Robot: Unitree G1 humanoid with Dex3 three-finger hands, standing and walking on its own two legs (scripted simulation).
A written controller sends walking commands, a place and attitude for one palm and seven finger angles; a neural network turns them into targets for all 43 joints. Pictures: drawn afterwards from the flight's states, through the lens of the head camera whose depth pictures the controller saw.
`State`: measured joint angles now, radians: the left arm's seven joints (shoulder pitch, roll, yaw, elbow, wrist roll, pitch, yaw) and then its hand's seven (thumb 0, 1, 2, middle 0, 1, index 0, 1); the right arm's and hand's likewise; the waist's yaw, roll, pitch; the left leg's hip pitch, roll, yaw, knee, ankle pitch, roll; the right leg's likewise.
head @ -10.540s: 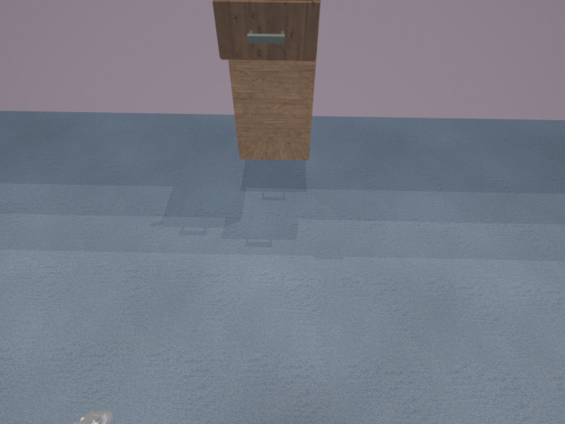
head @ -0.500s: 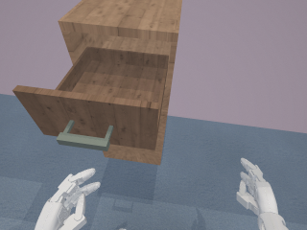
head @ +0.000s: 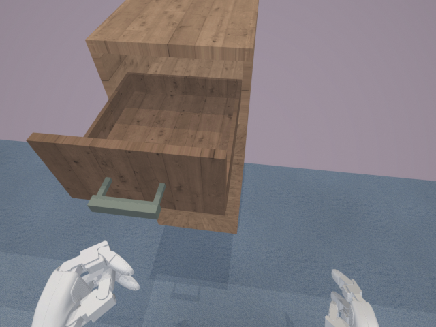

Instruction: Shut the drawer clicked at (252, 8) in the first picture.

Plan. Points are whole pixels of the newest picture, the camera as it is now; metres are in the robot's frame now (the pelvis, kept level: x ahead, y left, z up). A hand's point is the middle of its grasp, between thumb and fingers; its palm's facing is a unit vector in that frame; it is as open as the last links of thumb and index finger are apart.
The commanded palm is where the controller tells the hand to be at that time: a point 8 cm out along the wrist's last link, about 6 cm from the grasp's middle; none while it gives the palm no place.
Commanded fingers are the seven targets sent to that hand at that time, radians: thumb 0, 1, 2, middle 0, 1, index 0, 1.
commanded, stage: raise the hand and make a fist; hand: left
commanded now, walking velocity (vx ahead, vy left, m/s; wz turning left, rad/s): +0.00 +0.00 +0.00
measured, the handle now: (129, 196) +0.33 +0.19 +0.07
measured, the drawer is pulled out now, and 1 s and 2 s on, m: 0.30 0.30 0.30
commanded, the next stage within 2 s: bring the fist close to the handle in 1.00 s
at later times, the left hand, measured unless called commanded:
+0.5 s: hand (92, 283) +0.16 +0.16 +0.15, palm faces -0.05 -0.99 -0.10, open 3.2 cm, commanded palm +0.10 +0.21 +0.16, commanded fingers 0.00 0.90 0.90 -1.40 -1.60 -1.40 -1.60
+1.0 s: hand (88, 284) +0.15 +0.16 +0.16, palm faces -0.03 -0.99 -0.14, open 3.3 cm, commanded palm +0.10 +0.21 +0.17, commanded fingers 0.00 0.90 0.90 -1.40 -1.60 -1.40 -1.60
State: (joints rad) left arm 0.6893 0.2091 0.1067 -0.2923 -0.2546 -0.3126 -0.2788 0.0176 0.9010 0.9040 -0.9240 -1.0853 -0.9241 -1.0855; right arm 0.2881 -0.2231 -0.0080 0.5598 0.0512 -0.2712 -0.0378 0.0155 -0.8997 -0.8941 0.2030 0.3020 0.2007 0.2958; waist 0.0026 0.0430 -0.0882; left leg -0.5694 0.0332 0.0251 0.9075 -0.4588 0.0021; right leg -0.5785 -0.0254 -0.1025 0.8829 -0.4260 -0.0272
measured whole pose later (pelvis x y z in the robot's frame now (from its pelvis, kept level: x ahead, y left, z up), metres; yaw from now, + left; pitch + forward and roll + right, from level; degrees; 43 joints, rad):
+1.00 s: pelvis +0.01 -0.01 +0.03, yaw +0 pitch -1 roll -1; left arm 0.70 0.25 0.15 -0.53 -0.27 -0.09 -0.28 0.02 0.90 0.90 -1.40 -1.60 -1.40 -1.60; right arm 0.24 -0.25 0.05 0.57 0.08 -0.40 -0.05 0.01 -0.90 -0.89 0.20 0.30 0.20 0.30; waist 0.06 0.07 -0.08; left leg -0.29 0.04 0.02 0.69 -0.39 -0.01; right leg -0.29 -0.01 -0.11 0.66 -0.35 -0.03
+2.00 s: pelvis +0.01 +0.00 +0.01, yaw +0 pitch +6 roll +0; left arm 0.48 0.17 0.02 -0.20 -0.18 -0.26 -0.20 0.02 0.90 0.90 -1.40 -1.60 -1.40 -1.60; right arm 0.25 -0.24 0.02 0.56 0.02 -0.30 -0.03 0.01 -0.90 -0.89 0.20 0.30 0.20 0.30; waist 0.00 0.05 -0.07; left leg -0.51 0.01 0.03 0.84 -0.44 0.01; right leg -0.53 -0.04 -0.10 0.83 -0.41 -0.02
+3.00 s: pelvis +0.01 +0.00 +0.00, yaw +1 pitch +9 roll +0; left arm 0.28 0.20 0.05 -0.02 -0.21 -0.31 -0.22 -0.04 0.82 0.93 -1.40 -1.60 -1.40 -1.60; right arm 0.25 -0.27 0.02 0.55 0.04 -0.22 -0.03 0.01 -0.90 -0.89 0.20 0.30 0.20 0.30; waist -0.01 0.05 -0.08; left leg -0.59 0.02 0.01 0.89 -0.45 0.00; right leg -0.60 -0.03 -0.11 0.88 -0.43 -0.03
